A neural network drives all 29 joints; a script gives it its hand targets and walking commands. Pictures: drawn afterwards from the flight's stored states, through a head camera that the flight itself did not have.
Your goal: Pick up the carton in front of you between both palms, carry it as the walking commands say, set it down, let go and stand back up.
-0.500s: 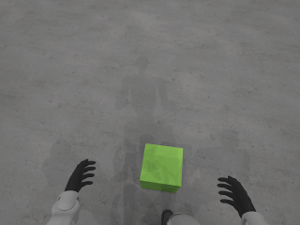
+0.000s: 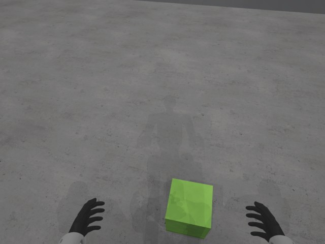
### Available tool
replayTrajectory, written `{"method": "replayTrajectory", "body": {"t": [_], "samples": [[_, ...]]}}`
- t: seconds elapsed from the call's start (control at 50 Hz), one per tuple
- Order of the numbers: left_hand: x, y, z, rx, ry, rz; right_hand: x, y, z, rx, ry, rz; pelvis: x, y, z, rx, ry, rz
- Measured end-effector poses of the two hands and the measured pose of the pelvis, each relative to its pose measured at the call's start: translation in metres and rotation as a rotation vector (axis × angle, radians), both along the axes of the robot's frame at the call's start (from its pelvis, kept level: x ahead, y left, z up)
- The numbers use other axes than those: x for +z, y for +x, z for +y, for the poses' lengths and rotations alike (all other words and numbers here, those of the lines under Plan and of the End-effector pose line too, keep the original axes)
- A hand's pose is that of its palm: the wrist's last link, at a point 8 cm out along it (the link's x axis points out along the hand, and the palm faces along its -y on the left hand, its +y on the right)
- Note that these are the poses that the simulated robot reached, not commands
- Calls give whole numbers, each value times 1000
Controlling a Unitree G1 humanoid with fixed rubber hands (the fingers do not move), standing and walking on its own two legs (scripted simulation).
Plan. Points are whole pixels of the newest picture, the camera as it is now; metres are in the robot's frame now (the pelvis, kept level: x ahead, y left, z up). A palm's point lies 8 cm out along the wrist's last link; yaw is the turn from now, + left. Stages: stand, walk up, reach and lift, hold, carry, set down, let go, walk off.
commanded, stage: let go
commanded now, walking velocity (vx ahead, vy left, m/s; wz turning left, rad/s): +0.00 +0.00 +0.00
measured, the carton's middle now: (188, 209) +0.39 -0.09 -0.64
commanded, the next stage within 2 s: stand in 0.08 s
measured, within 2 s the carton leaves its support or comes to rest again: neither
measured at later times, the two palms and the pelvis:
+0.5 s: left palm out of the picture +0.14 +0.29 -0.08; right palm out of the picture +0.15 -0.30 -0.11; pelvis +0.03 -0.01 +0.00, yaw +2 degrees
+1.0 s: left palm out of the picture +0.10 +0.29 -0.08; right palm out of the picture +0.12 -0.31 -0.11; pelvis +0.02 -0.02 +0.01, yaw +2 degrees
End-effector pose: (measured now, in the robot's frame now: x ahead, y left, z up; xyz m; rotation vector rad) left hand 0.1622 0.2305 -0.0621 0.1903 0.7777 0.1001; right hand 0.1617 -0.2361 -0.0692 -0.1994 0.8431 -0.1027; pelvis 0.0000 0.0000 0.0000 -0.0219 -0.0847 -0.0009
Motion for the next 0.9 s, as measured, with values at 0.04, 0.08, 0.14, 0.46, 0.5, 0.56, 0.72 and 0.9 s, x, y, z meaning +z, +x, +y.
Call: {"method": "replayTrajectory", "body": {"t": [0.04,0.08,0.14,0.46,0.5,0.56,0.72,0.9], "samples": [[-1,1,-2,-1,1,2,-2,-2,-1,-3,-2,10,-1,0,-2,0,0,2],[-1,1,-4,-3,2,7,-4,-3,-1,-5,-1,19,-1,0,-3,1,1,5],[-9,-6,6,-5,68,48,-11,-4,-10,1,-32,6,-3,2,-5,3,8,41],[-11,-25,59,87,228,211,-38,-10,-59,24,-124,125,-2,24,-12,28,14,90],[-13,-25,58,92,222,221,-39,-9,-59,28,-125,134,-1,25,-13,30,14,89],[-16,-27,55,101,211,235,-40,-11,-59,31,-127,148,0,27,-14,33,14,86],[-22,-38,54,123,194,274,-40,-21,-64,31,-143,186,3,26,-15,39,14,75],[-23,-55,60,145,193,308,-39,-35,-71,30,-162,220,5,20,-16,42,15,64]]}}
